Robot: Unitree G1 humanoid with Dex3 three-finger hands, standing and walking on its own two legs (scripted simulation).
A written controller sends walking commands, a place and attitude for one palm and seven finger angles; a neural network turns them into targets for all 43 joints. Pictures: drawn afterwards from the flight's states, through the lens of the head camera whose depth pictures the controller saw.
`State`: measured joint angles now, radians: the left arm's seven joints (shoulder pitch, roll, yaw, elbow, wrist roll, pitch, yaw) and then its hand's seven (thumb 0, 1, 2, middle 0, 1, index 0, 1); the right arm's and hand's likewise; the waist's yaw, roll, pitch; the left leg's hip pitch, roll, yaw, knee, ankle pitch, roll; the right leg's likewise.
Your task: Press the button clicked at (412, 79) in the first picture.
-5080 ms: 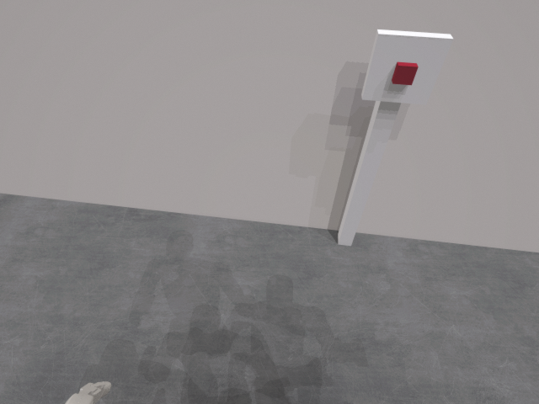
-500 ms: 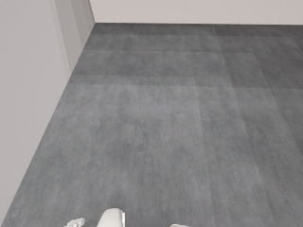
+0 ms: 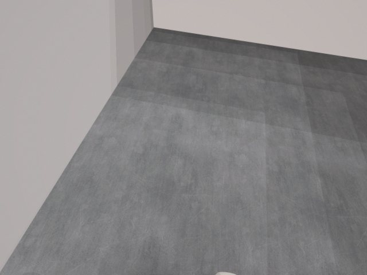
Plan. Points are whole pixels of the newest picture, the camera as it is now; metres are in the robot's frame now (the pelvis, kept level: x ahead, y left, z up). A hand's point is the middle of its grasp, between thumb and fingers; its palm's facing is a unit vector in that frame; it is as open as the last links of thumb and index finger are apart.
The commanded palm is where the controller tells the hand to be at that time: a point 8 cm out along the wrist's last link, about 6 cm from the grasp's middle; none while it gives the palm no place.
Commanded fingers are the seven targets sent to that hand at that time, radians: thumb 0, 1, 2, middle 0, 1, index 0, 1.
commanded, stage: turn to face it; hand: left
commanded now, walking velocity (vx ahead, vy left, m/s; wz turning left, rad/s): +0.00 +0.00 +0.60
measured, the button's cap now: out of the picture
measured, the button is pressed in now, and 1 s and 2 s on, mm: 0 0 0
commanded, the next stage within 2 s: none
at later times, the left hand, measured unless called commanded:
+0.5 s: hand out of the picture +0.00 +0.15 -0.16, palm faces +0.34 -0.91 -0.25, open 7.4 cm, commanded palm none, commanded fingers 0.00 0.90 0.90 -0.20 -0.30 -0.20 -0.30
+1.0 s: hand out of the picture -0.06 +0.21 -0.16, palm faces +0.59 -0.77 -0.26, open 7.4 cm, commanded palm none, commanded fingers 0.00 0.90 0.90 -0.20 -0.30 -0.20 -0.30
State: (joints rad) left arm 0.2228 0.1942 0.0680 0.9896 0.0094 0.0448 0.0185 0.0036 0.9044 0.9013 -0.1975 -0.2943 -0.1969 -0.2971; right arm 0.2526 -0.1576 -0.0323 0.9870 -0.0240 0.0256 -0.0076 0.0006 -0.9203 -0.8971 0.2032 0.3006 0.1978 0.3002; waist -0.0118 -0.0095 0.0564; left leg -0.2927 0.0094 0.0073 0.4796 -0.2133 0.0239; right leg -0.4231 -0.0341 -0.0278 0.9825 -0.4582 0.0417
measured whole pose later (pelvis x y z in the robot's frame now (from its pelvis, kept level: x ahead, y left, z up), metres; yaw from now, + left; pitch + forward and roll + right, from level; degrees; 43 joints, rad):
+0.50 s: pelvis -0.02 -0.06 +0.00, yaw +20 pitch -1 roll +2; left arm 0.20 0.17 0.03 0.91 0.02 0.01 0.02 0.00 0.90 0.90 -0.20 -0.29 -0.20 -0.30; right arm 0.16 -0.28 -0.10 0.94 -0.02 0.09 0.03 0.00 -0.91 -0.90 0.20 0.30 0.19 0.30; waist -0.02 0.01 0.06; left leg -0.49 0.06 0.05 1.03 -0.39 -0.09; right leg -0.16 -0.13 -0.23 0.53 -0.34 0.00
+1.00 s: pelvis -0.03 -0.03 +0.00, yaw +36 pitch +1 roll -1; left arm 0.14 0.25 0.07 0.89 0.01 0.06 0.01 0.00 0.91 0.90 -0.20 -0.29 -0.19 -0.30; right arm 0.20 -0.20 -0.05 0.92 -0.02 0.04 0.01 0.00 -0.90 -0.90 0.20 0.30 0.20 0.30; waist -0.02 0.00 0.06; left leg -0.29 -0.04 -0.05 0.48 -0.22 0.04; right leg -0.45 -0.07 0.00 0.94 -0.42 0.10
